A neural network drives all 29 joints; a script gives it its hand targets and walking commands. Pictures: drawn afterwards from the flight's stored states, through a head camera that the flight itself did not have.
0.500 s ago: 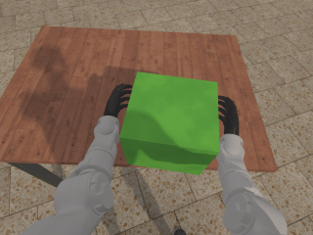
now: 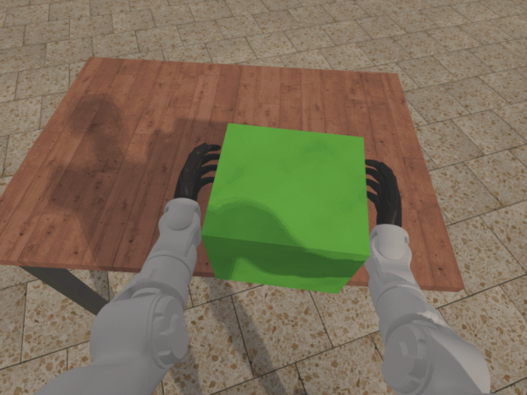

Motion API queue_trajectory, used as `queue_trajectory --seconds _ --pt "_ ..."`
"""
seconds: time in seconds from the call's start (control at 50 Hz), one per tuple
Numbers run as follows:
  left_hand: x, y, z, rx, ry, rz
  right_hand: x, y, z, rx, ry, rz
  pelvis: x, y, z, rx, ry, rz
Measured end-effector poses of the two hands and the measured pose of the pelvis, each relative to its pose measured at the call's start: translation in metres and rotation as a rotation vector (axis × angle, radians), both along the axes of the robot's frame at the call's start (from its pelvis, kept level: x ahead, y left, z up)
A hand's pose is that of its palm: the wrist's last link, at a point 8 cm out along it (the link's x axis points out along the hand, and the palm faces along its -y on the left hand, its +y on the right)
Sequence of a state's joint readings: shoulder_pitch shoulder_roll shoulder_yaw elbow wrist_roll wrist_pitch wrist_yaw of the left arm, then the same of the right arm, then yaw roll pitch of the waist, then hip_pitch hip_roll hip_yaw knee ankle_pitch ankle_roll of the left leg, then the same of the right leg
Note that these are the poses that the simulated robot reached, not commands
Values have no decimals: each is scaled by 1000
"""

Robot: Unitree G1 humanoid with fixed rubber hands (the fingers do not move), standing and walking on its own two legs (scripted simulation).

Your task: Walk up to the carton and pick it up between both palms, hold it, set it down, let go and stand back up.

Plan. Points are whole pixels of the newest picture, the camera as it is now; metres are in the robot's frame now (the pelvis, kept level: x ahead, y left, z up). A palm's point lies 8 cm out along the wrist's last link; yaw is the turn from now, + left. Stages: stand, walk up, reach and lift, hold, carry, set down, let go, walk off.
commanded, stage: reach and lift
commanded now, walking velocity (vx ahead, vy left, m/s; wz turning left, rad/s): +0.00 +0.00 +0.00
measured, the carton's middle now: (285, 212) +0.41 -0.03 -0.01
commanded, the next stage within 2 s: none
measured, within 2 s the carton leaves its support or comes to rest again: neither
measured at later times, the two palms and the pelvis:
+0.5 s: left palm (180, 180) +0.40 +0.13 +0.09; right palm (394, 197) +0.37 -0.18 +0.08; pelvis +0.01 +0.01 +0.00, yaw +0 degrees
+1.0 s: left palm (157, 186) +0.37 +0.15 +0.13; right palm (396, 194) +0.35 -0.17 +0.12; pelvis -0.01 +0.01 +0.00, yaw +0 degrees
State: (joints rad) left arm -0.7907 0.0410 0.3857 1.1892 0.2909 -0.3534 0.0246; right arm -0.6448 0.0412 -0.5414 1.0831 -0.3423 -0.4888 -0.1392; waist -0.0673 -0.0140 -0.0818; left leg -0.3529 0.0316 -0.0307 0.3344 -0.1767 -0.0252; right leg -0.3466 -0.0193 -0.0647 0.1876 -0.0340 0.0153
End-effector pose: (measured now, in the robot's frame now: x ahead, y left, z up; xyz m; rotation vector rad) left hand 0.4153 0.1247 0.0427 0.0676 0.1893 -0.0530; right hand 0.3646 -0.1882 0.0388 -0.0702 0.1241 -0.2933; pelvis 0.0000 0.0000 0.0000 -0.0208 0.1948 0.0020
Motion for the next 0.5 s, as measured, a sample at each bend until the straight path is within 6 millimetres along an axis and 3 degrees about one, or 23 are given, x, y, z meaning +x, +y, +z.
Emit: queue_trajectory --seconds 0.3,0.5 --pt "-6 2 20 1 -7 17 0 2 17 22 -9 19 5 2 2 -2 -76 -8" --pt "-11 5 46 -6 -12 42 2 4 45 45 -16 35 8 6 2 -4 -141 3"
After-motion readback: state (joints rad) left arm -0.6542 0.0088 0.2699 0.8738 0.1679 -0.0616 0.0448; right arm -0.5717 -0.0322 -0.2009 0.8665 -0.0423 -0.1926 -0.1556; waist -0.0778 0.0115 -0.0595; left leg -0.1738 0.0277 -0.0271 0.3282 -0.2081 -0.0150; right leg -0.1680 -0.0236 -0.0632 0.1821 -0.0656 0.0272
